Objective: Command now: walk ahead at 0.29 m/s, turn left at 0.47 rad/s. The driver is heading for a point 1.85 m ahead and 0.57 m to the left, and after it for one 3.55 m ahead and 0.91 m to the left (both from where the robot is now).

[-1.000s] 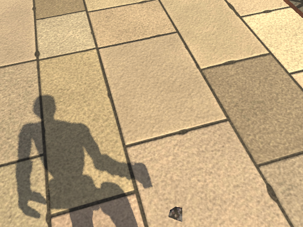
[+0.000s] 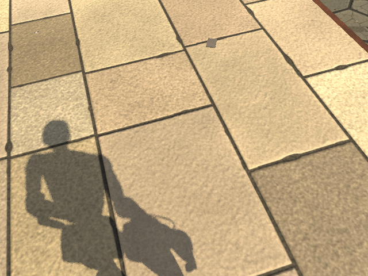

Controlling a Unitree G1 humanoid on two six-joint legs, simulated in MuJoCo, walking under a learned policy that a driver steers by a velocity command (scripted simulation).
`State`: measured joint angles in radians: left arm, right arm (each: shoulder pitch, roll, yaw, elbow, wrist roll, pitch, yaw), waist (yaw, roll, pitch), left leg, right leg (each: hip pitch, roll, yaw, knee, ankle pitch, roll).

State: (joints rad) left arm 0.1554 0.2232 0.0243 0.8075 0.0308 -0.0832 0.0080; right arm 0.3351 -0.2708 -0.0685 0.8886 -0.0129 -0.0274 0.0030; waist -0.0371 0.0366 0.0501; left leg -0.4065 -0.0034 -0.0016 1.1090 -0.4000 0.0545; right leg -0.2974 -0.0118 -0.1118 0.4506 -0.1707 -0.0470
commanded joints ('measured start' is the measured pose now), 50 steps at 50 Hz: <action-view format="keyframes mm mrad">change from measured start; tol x32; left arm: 1 85 95 24 -22 -13 -20 8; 50 65 131 29 -100 -15 71 21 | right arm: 1 88 -28 -17 -43 -13 31 12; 50 -116 -46 -2 -172 1 80 3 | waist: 1 -4 -145 -98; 14 43 -160 -80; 18 -18 264 -302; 50 43 -184 -89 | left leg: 1 -108 41 -20 51 51 -28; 15 79 -5 98 -560 180 33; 18 448 403 -556 -721 919 324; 31 171 149 -389 -848 150 187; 39 52 96 -430 -770 158 82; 45 -12 -125 -151 -100 -4 -52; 50 23 -75 -78 -339 -48 -97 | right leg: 1 164 -277 153 -159 667 -114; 15 195 -289 -78 131 512 -62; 18 -255 33 -1 778 -534 79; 39 142 57 114 -39 -130 4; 41 170 -309 562 -288 -259 -116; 50 226 -175 261 -93 430 -140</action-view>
